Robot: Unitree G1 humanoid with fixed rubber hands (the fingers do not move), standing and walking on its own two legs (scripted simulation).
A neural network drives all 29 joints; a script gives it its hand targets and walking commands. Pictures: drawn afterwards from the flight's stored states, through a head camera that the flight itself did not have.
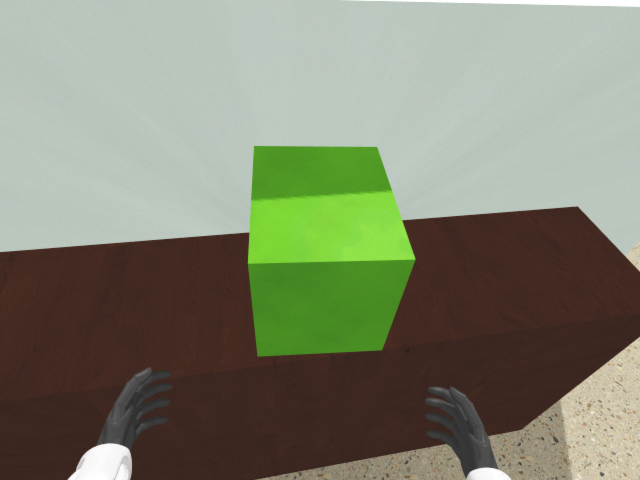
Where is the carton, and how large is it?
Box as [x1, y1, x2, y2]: [248, 146, 415, 356]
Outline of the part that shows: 254,146 248,270 257,356 381,349 415,259 377,148 320,146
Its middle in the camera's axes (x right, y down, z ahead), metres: +0.00 +0.02 +0.63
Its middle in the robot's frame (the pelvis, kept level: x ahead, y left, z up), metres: +0.45 +0.02 +0.01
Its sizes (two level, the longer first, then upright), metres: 0.247 0.202 0.227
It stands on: a pedestal, 0.67 m high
